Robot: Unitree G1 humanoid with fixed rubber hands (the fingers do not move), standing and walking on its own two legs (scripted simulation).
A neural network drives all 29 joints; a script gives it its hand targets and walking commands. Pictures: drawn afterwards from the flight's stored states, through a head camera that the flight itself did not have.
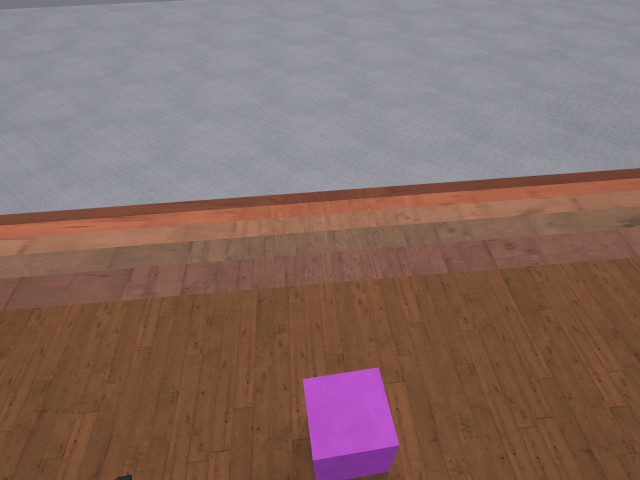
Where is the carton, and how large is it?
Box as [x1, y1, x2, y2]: [303, 367, 399, 479]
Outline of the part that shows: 378,367 303,379 315,479 345,479 388,471 399,445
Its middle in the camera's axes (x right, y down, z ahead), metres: +0.07 +0.51 +1.07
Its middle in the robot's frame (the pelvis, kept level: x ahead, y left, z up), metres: +0.42 -0.02 -0.66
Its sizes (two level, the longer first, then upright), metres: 0.210 0.200 0.250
